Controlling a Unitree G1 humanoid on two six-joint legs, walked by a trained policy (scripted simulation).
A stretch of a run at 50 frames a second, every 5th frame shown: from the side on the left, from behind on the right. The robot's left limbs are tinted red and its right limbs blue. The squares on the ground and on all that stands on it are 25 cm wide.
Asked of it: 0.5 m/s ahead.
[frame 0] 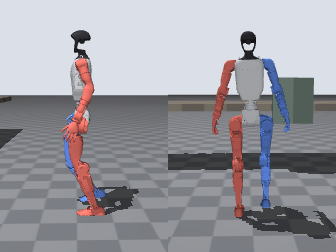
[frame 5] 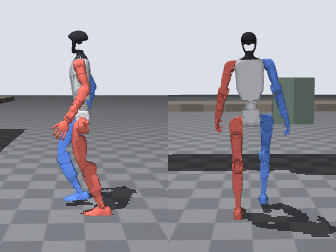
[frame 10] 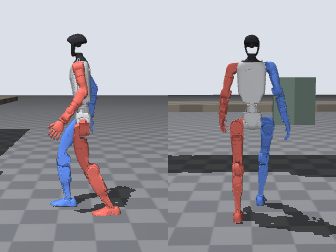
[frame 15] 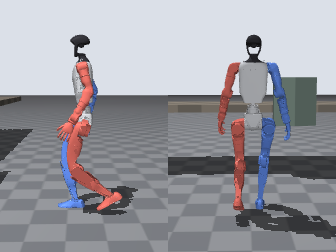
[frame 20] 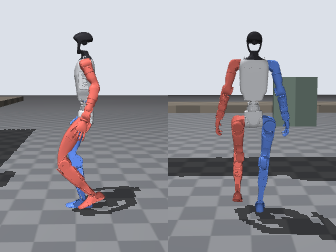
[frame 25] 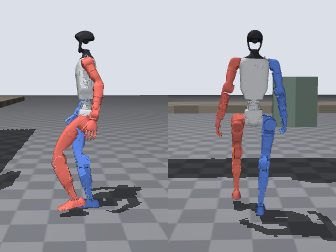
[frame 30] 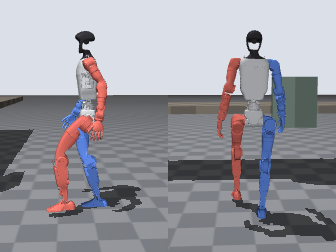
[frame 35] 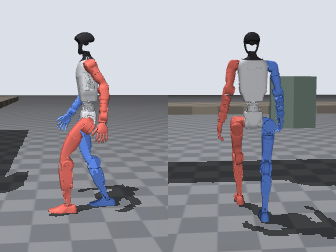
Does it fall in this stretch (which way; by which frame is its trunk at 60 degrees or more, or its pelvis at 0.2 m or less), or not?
no
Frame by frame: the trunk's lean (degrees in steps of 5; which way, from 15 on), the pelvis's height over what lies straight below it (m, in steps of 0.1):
0: 0, 0.8
5: 5, 0.8
10: 5, 0.8
15: 5, 0.8
20: 0, 0.8
25: 0, 0.8
30: 0, 0.8
35: 5, 0.8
